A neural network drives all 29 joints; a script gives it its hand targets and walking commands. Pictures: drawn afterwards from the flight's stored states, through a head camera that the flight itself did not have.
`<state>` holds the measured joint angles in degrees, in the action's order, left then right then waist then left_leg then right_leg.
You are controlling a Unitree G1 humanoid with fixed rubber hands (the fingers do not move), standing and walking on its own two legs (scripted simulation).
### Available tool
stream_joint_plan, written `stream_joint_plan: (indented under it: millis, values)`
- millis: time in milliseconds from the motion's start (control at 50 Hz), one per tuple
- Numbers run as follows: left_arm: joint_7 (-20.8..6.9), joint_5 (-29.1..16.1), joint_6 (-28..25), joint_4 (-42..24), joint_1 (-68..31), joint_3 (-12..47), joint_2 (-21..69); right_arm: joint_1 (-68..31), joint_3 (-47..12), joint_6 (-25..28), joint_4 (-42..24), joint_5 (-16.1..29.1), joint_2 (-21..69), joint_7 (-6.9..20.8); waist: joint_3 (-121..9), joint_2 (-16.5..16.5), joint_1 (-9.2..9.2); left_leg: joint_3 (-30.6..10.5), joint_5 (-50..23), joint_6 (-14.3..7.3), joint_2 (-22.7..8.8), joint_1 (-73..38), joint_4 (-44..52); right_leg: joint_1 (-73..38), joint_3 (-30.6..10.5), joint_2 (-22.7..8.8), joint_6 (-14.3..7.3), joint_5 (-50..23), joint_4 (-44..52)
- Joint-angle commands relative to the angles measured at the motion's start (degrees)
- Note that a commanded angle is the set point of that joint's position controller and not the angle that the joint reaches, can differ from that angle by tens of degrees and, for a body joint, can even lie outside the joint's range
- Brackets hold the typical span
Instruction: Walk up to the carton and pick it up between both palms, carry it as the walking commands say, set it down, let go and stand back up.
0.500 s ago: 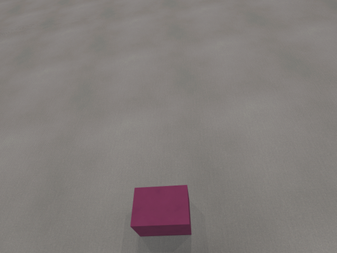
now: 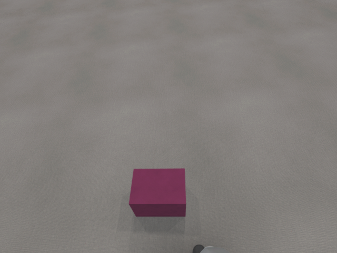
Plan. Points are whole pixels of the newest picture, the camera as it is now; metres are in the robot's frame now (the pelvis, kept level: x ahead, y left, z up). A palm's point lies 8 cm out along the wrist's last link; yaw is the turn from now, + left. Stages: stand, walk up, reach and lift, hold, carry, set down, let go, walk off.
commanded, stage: walk up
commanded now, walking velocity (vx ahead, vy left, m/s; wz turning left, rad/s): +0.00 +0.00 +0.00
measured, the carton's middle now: (159, 192) +0.52 +0.10 -0.67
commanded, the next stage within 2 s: none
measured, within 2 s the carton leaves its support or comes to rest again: neither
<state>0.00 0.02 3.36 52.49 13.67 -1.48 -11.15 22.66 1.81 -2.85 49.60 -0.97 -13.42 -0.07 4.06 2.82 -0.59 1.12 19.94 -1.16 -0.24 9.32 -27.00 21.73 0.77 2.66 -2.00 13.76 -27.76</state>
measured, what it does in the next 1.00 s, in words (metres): walks ahead: right foot, then left foot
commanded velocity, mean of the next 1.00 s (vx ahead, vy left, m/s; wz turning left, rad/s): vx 0.14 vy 0.05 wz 0.00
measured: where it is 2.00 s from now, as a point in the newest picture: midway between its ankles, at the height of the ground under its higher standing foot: outside the picture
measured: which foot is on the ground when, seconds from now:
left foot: down 0.00-0.22, up 0.24-0.52, down 0.54-0.94, up 0.96-1.00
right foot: up 0.00-0.22, down 0.24-0.54, up 0.56-0.88, down 0.90-1.00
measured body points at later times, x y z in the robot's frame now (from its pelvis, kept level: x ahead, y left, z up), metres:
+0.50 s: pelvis +0.04 +0.05 -0.01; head +0.08 +0.03 +0.44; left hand -0.03 +0.30 -0.14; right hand +0.13 -0.18 -0.16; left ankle +0.11 +0.20 -0.72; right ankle -0.10 -0.12 -0.74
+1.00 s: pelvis +0.11 +0.06 -0.01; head +0.13 +0.04 +0.44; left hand +0.15 +0.32 -0.14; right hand +0.19 -0.17 -0.16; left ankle +0.11 +0.20 -0.73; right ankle +0.16 -0.04 -0.74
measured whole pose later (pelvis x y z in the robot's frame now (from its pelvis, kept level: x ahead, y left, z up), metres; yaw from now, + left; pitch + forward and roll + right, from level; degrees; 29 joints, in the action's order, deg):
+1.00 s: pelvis +0.11 +0.06 -0.01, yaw +0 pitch -1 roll +2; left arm 0.6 0.0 0.9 53.7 16.6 -1.4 -11.0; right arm 14.0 1.7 -1.2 50.2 -1.0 -12.1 -0.6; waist 2.2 1.8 1.0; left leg 2.5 15.2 0.1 -1.1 13.6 -32.4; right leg 17.4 2.5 -2.6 -0.8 11.7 -30.5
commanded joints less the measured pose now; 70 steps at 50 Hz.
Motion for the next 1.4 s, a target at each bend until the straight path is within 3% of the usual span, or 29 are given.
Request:
stream_joint_plan:
  millis: [0,80,120,140,160,180,220,300,400,440,460,500,520,560,600,680,700,740,780,880,900,940,1020,1100,1200,1240,1260,1320,1380]
  values:
    - [0.0,0.7,0.0,-1.3,3.2,-2.1,-5.8,-9.9,1.7,2.3,-1.9,-1.1,-5.8,-2.5,1.6,4.4,2.44,-10.0,7.7,-7.7,-12.9,19.6,19.1,-5.3,0.6,0.7,2.1,6.3,-28.6]
    - [-0.5,1.1,-3.0,-3.6,1.0,0.1,-3.1,3.6,2.8,2.3,3.3,-1.4,-8.7,-1.4,-4.7,12.1,-2.58,-11.9,14.8,-6.4,-10.6,1.2,14.9,-5.1,6.6,-0.9,2.2,14.4,-4.6]
    - [0.9,1.0,-3.8,0.0,10.1,-0.5,-4.5,2.9,2.4,2.0,3.2,-1.0,-7.7,-1.0,-6.7,8.1,1.68,-9.3,13.7,-4.0,-7.6,9.9,8.1,-21.7,4.3,-3.4,1.3,8.7,7.7]
    - [1.4,1.2,-4.2,1.5,15.6,-1.2,-6.8,1.9,1.9,2.5,2.9,-1.1,-5.0,-1.0,-7.4,2.6,4.45,-7.3,11.5,-2.1,-5.5,17.0,-0.2,-29.5,-4.1,-10.1,-0.3,7.4,9.9]
    - [2.0,1.7,-4.0,2.3,19.9,-3.4,-12.0,-2.6,1.0,3.1,-0.3,-0.6,-2.8,-0.9,-5.8,-13.3,8.75,-3.5,10.0,0.5,-0.6,31.0,-14.5,-33.9,-24.1,-23.8,-4.5,13.5,16.2]
    - [2.9,2.0,-4.0,2.5,19.5,-3.6,-14.5,-10.8,1.4,3.4,-3.2,-1.0,-3.3,-0.6,-0.8,-14.9,9.31,-3.3,8.4,1.7,-2.4,39.0,-23.6,-29.0,-32.0,-31.4,-7.8,6.9,17.2]
    - [3.7,1.8,-5.3,2.9,20.8,-3.0,-11.2,-12.5,2.7,4.0,-4.4,-0.4,-2.5,1.0,1.1,-11.3,7.51,-2.7,1.8,2.1,-2.1,42.9,-31.6,-33.1,-24.0,-28.7,-5.5,-22.7,13.8]
    - [2.9,1.5,-6.0,3.7,17.3,-1.5,-8.2,-12.3,1.5,3.8,-4.0,-0.4,-1.5,2.7,-0.6,-13.1,5.77,1.4,-2.6,2.2,-0.8,30.9,-22.8,-26.9,-8.0,-20.2,-3.8,-34.6,10.3]
    - [1.6,1.9,-6.0,1.9,12.0,-2.4,-9.5,-13.7,0.0,3.0,-2.1,-0.1,-0.8,3.9,-1.0,-22.1,1.93,7.4,-9.3,2.1,-0.3,13.7,-9.1,-13.1,-1.2,-16.8,-1.9,-20.4,12.1]
    - [1.4,1.6,-6.0,1.9,11.0,-2.5,-10.1,-7.9,0.9,3.8,1.1,0.3,-3.0,3.0,-4.5,-16.7,-1.33,10.0,-13.0,1.5,-0.2,2.2,-1.2,-11.1,1.5,-15.1,-1.2,-20.2,2.6]
    - [1.3,1.4,-6.2,1.4,11.9,-2.2,-7.9,0.4,2.0,5.1,3.6,0.3,-6.1,1.8,-11.3,-11.5,-3.16,6.6,-12.4,0.3,-0.9,-9.2,2.0,-10.7,3.3,-11.4,0.1,-18.4,-10.4]
    - [1.2,0.9,-6.6,-0.4,16.1,-0.4,-2.5,10.9,4.5,5.8,6.0,-0.8,-15.4,-0.2,-20.2,13.5,-4.72,-28.8,-21.1,-6.5,-25.0,-26.7,7.5,9.9,0.6,-3.2,2.2,21.4,-35.7]
    - [1.0,1.1,-5.6,-0.6,12.8,-1.1,-4.3,7.8,4.3,5.6,5.1,-0.6,-14.3,-0.2,-13.2,5.5,-3.18,-29.1,-11.2,-8.6,-25.1,-16.6,11.2,10.0,-3.3,-6.6,1.2,21.6,-42.0]
    - [0.1,0.8,-4.9,-1.3,9.0,-0.8,-4.2,-1.6,2.9,6.3,3.4,-0.4,-9.5,0.1,-1.3,3.3,-0.68,-21.8,-11.5,-8.1,-21.1,-2.0,14.5,10.0,-4.1,-9.5,1.5,10.4,-40.7]
    - [-0.9,1.0,-4.5,0.2,9.2,-0.9,-3.2,-5.6,1.6,6.3,2.6,0.0,-5.8,0.4,1.0,5.2,1.02,-9.8,-13.0,-4.5,-13.7,6.5,14.2,2.2,-0.2,-9.6,2.4,7.0,-34.3]
    - [-1.0,1.3,-2.8,-0.5,6.9,-0.5,-1.4,-2.7,2.3,5.7,3.5,-0.1,-5.4,-0.2,3.5,5.9,0.68,-5.9,0.0,-5.6,-12.4,8.5,15.8,0.0,4.8,-8.5,4.1,4.7,-22.0]
    - [-0.7,0.4,-2.5,-0.9,6.3,-0.5,-1.9,-3.5,1.9,5.3,2.6,-0.7,-4.5,-0.5,3.5,4.4,0.93,-5.9,-2.1,-6.0,-11.4,10.3,15.4,-2.4,4.3,-7.1,3.7,2.9,-17.4]
    - [0.7,-0.2,-1.9,-1.2,6.0,-0.8,-3.1,-6.5,1.4,4.6,0.9,0.2,-5.4,-1.3,1.6,6.0,1.41,-5.9,-36.4,-7.0,-12.4,5.8,8.1,-4.0,1.9,-5.2,4.8,6.3,-11.3]
    - [1.1,-0.3,-2.4,-0.5,7.5,-0.6,-2.8,-7.3,1.2,4.1,0.7,0.5,-5.8,-1.2,-4.7,5.7,1.52,-6.3,-39.5,-7.3,-11.9,0.3,4.5,-7.4,2.6,-4.0,4.9,3.7,-3.9]
    - [2.0,0.8,-3.8,0.4,5.9,-1.3,-9.0,-8.2,0.7,2.1,-1.0,0.7,-2.3,-1.2,-7.9,-9.4,0.7,0.0,-10.4,-0.4,-2.4,2.4,-4.5,-12.4,-7.2,-14.1,-1.1,-25.1,6.8]
    - [2.5,0.4,-3.1,-1.0,5.9,-2.4,-13.8,-10.9,2.1,1.3,-3.3,0.6,-5.3,-1.5,-4.3,-9.9,0.71,1.6,-13.6,0.5,-3.0,6.8,-13.3,-9.2,-9.7,-17.6,-3.3,-45.6,0.7]
    - [2.0,1.0,-1.6,-1.6,3.1,-2.7,-12.6,-5.9,2.6,0.2,-2.9,0.5,-4.8,-2.1,-4.4,-22.2,0.39,1.1,6.7,0.9,-2.7,9.8,-18.2,-8.6,-9.3,-18.9,-6.2,-48.3,1.3]
    - [2.6,1.5,-0.9,-3.9,1.5,-1.9,-10.6,-7.7,2.6,-1.5,-2.4,0.5,-3.8,-1.8,-2.5,-12.5,0.17,1.2,11.7,1.9,-0.9,12.8,-30.0,-2.4,-11.3,-19.9,-7.4,-29.0,7.1]
    - [1.7,1.7,0.0,-5.2,-3.1,-2.7,-9.3,-4.2,1.3,-1.5,0.2,0.4,-2.2,-0.9,-3.9,-15.8,-1.26,2.6,8.1,0.9,-1.0,4.1,-24.4,5.3,-7.9,-14.8,-5.3,13.6,15.3]
    - [1.6,1.1,-0.7,-1.9,0.5,-2.6,-8.2,1.0,0.3,0.5,3.7,1.0,-1.4,-0.8,-4.3,-8.9,-2.31,0.9,-3.6,0.0,-1.8,-4.7,4.5,0.5,-8.6,-11.6,-2.4,14.0,10.5]
    - [1.2,0.6,-0.5,-3.8,1.0,-1.1,-4.9,0.0,1.5,1.1,3.3,-0.9,-7.9,-1.6,2.0,9.1,-1.52,-21.0,16.4,-5.2,-16.6,3.5,19.7,5.3,-0.8,-3.3,1.5,10.4,-6.6]
    - [0.9,0.5,-0.2,-3.6,0.5,-1.8,-5.6,-4.8,2.0,1.3,1.5,-1.4,-9.3,-1.4,7.0,9.0,-0.09,-23.7,20.4,-6.2,-20.2,10.5,24.8,5.4,-1.3,-3.1,2.7,9.8,-13.0]
    - [0.2,0.5,-0.4,-1.3,1.4,-1.2,-5.6,-9.8,1.0,3.1,0.4,-0.2,-6.6,-1.4,9.2,4.3,2.09,-13.5,0.3,-2.8,-15.2,9.6,21.6,3.8,-2.1,-3.3,3.7,0.8,-14.0]
    - [0.5,0.4,-1.5,-0.9,1.5,-1.1,-5.7,-2.4,1.4,4.7,2.7,-0.1,-6.6,-1.9,-0.5,1.3,-0.54,-10.4,-43.4,-3.0,-16.0,-9.8,10.1,7.4,0.1,-2.2,4.2,4.6,-14.1]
